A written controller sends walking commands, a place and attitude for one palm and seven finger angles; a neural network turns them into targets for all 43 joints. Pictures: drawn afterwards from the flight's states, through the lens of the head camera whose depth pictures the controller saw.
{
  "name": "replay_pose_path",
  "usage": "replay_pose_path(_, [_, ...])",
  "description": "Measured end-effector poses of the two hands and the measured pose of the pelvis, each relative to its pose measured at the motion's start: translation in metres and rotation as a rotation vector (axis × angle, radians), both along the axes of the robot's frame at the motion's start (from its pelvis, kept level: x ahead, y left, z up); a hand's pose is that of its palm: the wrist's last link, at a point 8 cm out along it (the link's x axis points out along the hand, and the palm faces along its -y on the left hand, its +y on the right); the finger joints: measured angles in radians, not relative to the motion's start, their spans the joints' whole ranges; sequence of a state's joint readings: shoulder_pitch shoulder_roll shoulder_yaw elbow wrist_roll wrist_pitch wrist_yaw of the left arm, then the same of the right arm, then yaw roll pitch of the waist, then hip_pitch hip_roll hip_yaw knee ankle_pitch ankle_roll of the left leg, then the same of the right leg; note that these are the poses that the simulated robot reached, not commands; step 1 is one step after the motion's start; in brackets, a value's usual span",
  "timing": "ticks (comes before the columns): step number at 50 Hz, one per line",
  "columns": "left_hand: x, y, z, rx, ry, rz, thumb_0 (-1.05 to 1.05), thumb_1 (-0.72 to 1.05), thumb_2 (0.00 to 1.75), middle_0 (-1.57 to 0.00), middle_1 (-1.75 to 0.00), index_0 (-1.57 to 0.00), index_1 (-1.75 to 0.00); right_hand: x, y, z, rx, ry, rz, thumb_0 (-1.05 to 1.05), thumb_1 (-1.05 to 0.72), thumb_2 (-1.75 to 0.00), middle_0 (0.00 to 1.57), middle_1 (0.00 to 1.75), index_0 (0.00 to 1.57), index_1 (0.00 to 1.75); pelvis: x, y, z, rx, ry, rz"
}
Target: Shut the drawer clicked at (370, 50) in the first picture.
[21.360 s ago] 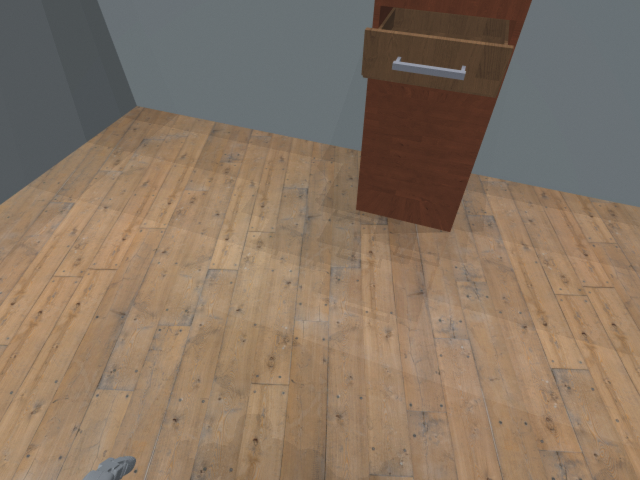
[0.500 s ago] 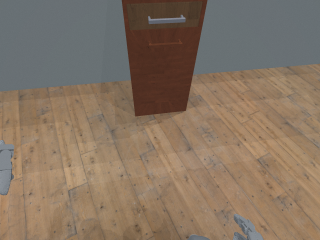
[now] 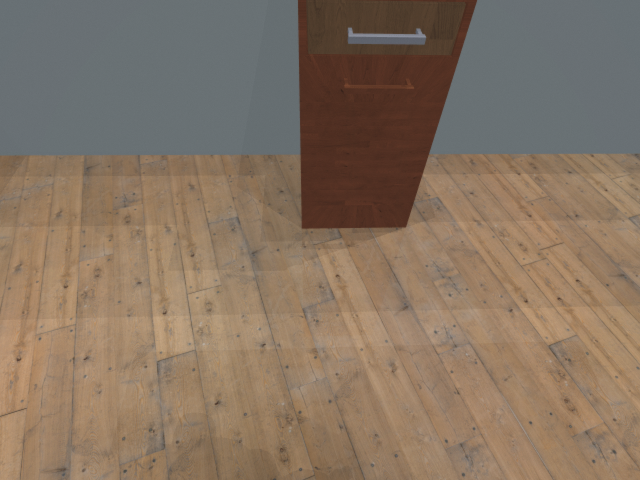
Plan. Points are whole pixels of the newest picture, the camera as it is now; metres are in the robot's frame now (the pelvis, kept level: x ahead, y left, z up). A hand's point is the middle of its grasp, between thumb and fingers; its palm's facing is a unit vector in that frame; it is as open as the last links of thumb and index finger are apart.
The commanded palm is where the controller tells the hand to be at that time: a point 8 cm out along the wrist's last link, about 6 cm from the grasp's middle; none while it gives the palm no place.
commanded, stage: let the arm hang, fingers relaxed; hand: left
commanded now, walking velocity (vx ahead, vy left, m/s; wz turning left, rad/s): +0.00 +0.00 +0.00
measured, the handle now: (385, 35) +1.10 -0.10 +0.03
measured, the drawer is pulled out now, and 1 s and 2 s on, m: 0.00 0.00 0.00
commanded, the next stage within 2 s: look to check the result in 0.68 s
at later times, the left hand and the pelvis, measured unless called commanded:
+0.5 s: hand out of the picture +0.02 +0.18 -0.17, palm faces -0.01 -0.98 -0.20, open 7.3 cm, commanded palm none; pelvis +0.00 +0.01 +0.01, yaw -1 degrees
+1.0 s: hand out of the picture +0.00 +0.15 -0.17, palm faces +0.02 -0.98 -0.18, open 7.4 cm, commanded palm none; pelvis +0.01 -0.01 +0.01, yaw -1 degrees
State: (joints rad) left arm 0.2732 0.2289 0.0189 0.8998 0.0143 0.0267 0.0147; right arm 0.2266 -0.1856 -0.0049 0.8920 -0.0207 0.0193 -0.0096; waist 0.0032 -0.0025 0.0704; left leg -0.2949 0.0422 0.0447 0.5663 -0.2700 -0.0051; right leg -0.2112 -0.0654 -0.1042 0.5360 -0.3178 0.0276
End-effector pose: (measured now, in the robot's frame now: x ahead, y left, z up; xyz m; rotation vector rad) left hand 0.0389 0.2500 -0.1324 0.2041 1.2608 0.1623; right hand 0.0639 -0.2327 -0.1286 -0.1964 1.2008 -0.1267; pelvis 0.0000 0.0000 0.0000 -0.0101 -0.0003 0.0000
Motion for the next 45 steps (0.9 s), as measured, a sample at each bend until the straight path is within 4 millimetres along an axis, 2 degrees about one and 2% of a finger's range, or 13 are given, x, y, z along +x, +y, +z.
replay_pose_path(7, [-0.022,0.003,0.005,0.015,0.098,0.012,0.01,0.91,0.89,-0.61,-0.78,-0.60,-0.76,-0.023,0.007,-0.010,0.025,0.077,-0.050,0.00,-0.93,-0.90,0.20,0.30,0.20,0.30,0.003,0.007,0.005,0.009,-0.017,-0.008])
replay_pose_path(13, [-0.025,-0.005,0.003,-0.005,0.119,0.012,0.01,0.91,0.90,-0.38,-0.52,-0.38,-0.51,-0.046,0.011,-0.012,0.036,0.142,-0.072,0.00,-0.92,-0.90,0.20,0.30,0.20,0.29,0.003,0.008,0.007,0.013,-0.029,-0.013])
replay_pose_path(18, [-0.023,-0.015,0.000,-0.029,0.124,0.007,0.01,0.91,0.90,-0.27,-0.39,-0.27,-0.39,-0.065,0.018,-0.013,0.052,0.189,-0.091,0.00,-0.92,-0.90,0.20,0.30,0.20,0.29,0.002,0.008,0.008,0.013,-0.032,-0.016])
replay_pose_path(25, [-0.025,-0.023,-0.002,-0.042,0.144,0.009,0.01,0.92,0.90,-0.22,-0.32,-0.21,-0.32,-0.086,0.029,-0.014,0.079,0.245,-0.118,0.00,-0.91,-0.90,0.20,0.30,0.20,0.29,0.002,0.005,0.009,0.014,-0.030,-0.018])
replay_pose_path(31, [-0.031,-0.028,-0.001,-0.042,0.166,0.021,0.01,0.91,0.90,-0.20,-0.31,-0.20,-0.31,-0.096,0.034,-0.015,0.095,0.277,-0.133,0.00,-0.91,-0.90,0.20,0.30,0.20,0.29,0.004,0.003,0.009,0.014,-0.028,-0.018])
replay_pose_path(45, [-0.042,-0.045,-0.002,-0.057,0.193,0.045,0.01,0.91,0.90,-0.20,-0.30,-0.20,-0.30,-0.086,0.026,-0.016,0.093,0.263,-0.135,0.00,-0.91,-0.90,0.20,0.30,0.20,0.29,0.009,-0.006,0.009,0.014,-0.031,-0.017])
